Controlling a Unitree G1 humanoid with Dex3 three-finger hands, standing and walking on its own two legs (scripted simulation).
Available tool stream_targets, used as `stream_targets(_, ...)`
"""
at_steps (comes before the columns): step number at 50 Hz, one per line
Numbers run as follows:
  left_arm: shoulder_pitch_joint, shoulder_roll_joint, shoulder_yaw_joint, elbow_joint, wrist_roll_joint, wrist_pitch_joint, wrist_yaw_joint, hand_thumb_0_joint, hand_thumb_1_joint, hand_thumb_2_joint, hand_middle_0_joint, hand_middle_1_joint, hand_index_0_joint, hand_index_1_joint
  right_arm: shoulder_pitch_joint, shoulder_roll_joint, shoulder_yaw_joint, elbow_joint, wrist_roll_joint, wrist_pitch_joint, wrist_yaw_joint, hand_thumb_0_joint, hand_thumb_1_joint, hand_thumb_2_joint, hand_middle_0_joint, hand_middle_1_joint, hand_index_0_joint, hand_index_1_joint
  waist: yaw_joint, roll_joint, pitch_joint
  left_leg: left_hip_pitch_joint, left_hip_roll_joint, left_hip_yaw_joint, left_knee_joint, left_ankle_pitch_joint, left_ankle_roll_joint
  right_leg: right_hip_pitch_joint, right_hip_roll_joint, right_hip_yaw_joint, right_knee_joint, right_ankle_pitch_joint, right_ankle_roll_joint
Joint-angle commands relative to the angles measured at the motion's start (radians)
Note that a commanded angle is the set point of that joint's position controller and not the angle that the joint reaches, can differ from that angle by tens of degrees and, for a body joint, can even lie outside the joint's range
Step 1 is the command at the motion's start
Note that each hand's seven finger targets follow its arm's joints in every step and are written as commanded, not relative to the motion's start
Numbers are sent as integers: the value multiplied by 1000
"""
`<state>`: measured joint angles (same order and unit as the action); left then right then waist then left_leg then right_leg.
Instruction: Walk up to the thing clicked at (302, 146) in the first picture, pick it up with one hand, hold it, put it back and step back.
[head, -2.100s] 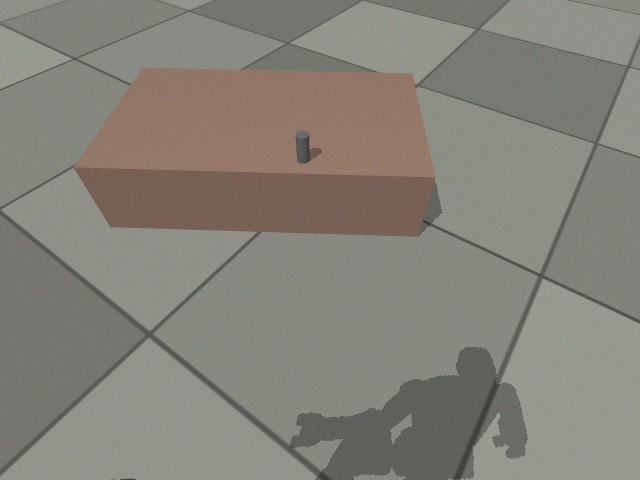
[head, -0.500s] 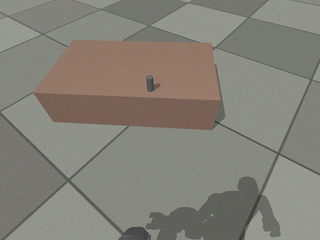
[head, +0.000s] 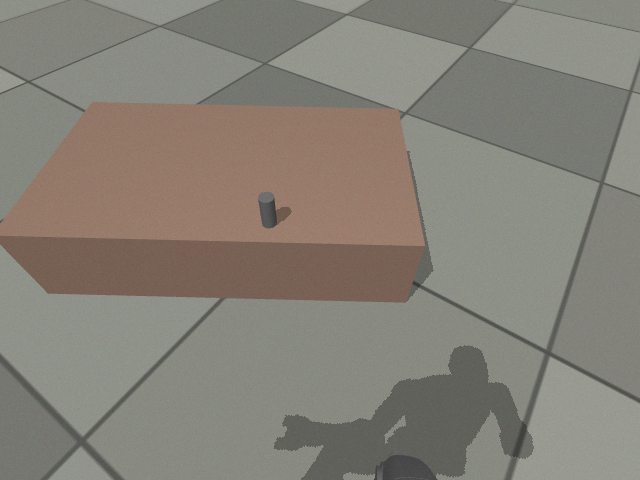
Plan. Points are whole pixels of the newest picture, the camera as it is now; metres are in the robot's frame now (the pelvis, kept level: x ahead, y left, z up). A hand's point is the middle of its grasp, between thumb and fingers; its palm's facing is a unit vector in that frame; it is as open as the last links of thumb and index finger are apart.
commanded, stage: walk up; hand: left
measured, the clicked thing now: (267, 210) +0.89 +0.19 -0.38
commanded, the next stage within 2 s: none
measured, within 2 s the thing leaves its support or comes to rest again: neither
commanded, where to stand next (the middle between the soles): +0.51 -0.03 m, yaw +2 degrees
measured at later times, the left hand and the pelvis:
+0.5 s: hand (161, 421) +0.22 +0.25 -0.15, palm faces +0.01 -0.93 -0.36, open 7.4 cm; pelvis +0.21 -0.02 -0.01, yaw +2 degrees
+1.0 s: hand (210, 279) +0.46 +0.23 -0.13, palm faces -0.03 -0.90 -0.43, open 7.4 cm; pelvis +0.37 -0.06 -0.02, yaw +1 degrees
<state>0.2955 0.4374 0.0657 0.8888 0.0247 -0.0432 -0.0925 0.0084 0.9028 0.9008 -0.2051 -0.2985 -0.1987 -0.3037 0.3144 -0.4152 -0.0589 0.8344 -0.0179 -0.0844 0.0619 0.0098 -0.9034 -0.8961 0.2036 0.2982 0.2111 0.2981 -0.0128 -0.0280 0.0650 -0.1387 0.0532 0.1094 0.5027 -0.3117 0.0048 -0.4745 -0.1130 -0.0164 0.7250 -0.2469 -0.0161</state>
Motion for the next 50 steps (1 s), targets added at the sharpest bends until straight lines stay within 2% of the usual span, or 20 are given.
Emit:
stream_targets(1,32,164,64,-55,2,-32,1,0,900,900,-200,-300,-200,-300,-93,-280,-85,-95,11,-20,-20,0,-900,-900,200,300,200,300,52,138,-19,-182,192,-137,-145,-96,169,222,46,-81,-117,98,-8)
stream_targets(3,114,206,86,-32,4,-46,15,0,900,900,-200,-300,-200,-300,-39,-214,-58,-87,6,-12,-23,0,-900,-900,200,300,200,300,94,-1,-79,-263,110,-55,136,58,120,444,97,-79,-182,-19,-29)
stream_targets(4,205,280,113,-22,10,-57,31,0,900,900,-200,-300,-200,-300,-2,-145,-34,-99,10,-13,-24,0,-900,-900,200,300,200,300,136,-238,-108,-404,20,12,457,11,71,550,-64,192,-324,-237,-79)
stream_targets(5,209,359,116,-52,0,-65,44,0,900,900,-200,-300,-200,-300,2,-136,-24,-110,19,-6,-28,0,-900,-900,200,300,200,300,129,-307,-88,-579,-86,-27,625,-215,29,555,-303,641,-520,-356,-179)
stream_targets(6,152,356,106,-69,-12,-61,43,0,900,900,-200,-300,-200,-300,-39,-226,-50,-87,8,6,-40,0,-900,-900,200,300,200,300,115,-171,-41,-547,-9,-145,706,-223,26,431,-341,675,-504,-374,-253)
stream_targets(9,50,262,80,-91,-25,-58,56,0,900,900,-200,-300,-200,-300,21,-219,-46,-27,28,6,-31,0,-900,-900,200,300,200,300,46,-125,4,-490,49,-181,613,-70,31,331,-194,324,-461,-148,-199)
stream_targets(11,35,253,72,-100,-19,-60,54,0,900,900,-200,-300,-200,-300,51,-208,-46,-7,18,10,-18,0,-900,-900,200,300,200,300,32,-162,0,-411,47,-141,519,-31,12,260,-159,209,-461,-22,-200)
stream_targets(21,44,257,67,-144,-13,-55,49,0,900,900,-200,-300,-200,-300,-89,-165,-54,-56,3,-1,7,0,-900,-900,200,300,200,300,55,-92,1,-249,6,-25,112,111,12,253,-146,79,-397,-3,-187)
stream_targets(24,38,224,42,-151,-13,-48,52,0,900,900,-200,-300,-200,-300,30,-194,-71,-20,0,-12,-6,0,-900,-900,200,300,200,300,-26,-3,-47,41,-44,-8,40,94,40,120,-100,16,-182,112,-142)
stream_targets(25,67,169,23,-156,-16,-45,55,0,900,900,-200,-300,-200,-300,139,-253,-93,4,-11,-19,-17,0,-900,-900,200,300,200,300,-79,168,-127,197,51,-178,-66,-42,92,45,-24,-51,114,168,-100)
stream_targets(26,91,106,11,-161,-26,-40,53,0,900,900,-200,-300,-200,-300,194,-348,-117,-19,-18,-25,-29,0,-900,-900,200,300,200,300,-86,336,-147,310,329,-678,-207,-179,179,-205,135,-52,345,-221,-31)
stream_targets(27,74,222,35,-136,-21,-31,71,0,900,900,-200,-300,-200,-300,170,-371,-124,-31,21,-22,-30,0,-900,-900,200,300,200,300,-86,203,-138,236,405,-785,-240,-183,274,-203,91,63,436,-302,-44)
stream_targets(31,97,201,30,-80,-30,-24,65,0,900,900,-200,-300,-200,-300,43,-246,-70,-57,27,-26,-43,0,-900,-900,200,300,200,300,-1,138,-11,19,257,-334,-200,252,197,-122,18,106,374,-130,-32)
stream_targets(33,109,177,31,-74,-26,-19,53,0,900,900,-200,-300,-200,-300,38,-245,-67,-64,19,-29,-44,0,-900,-900,200,300,200,300,2,178,-37,7,230,-258,-190,335,204,-63,21,66,295,-104,-7)
stream_targets(40,-25,160,42,-101,-14,-21,20,0,900,900,-200,-300,-200,-300,11,-277,-75,-88,9,-21,-30,0,-900,-900,200,300,200,300,-15,193,19,-106,194,-191,-246,-33,210,31,16,-19,-23,25,2)
stream_targets(45,79,183,63,-43,-7,-45,37,0,900,900,-200,-300,-200,-300,-27,-231,-54,-108,9,5,-22,0,-900,-900,200,300,200,300,64,67,-37,-252,139,-119,11,-45,150,370,99,-76,-176,39,-9)
stream_targets(46,165,219,80,-27,-5,-55,49,0,900,900,-200,-300,-200,-300,9,-183,-35,-107,9,6,-24,0,-900,-900,200,300,200,300,110,-76,-93,-316,84,-68,242,-24,121,508,58,16,-261,-66,-30)
stream_targets(47,225,316,106,-37,1,-68,64,0,900,900,-200,-300,-200,-300,37,-102,-6,-130,11,3,-23,0,-900,-900,200,300,200,300,122,-310,-111,-503,-40,-7,551,-195,56,595,-209,443,-411,-189,-115)
stream_targets(48,195,349,99,-54,-11,-66,64,0,900,900,-200,-300,-200,-300,9,-192,-32,-112,8,16,-37,0,-900,-900,200,300,200,300,121,-202,-84,-561,-45,-106,636,-250,39,526,-330,673,-471,-221,-239)
stream_targets(50,93,300,82,-82,-33,-64,71,0,900,900,-200,-300,-200,-300,5,-229,-43,-74,19,23,-40,0,-900,-900,200,300,200,300,74,-65,1,-556,30,-197,663,-151,33,412,-287,502,-460,-125,-259)
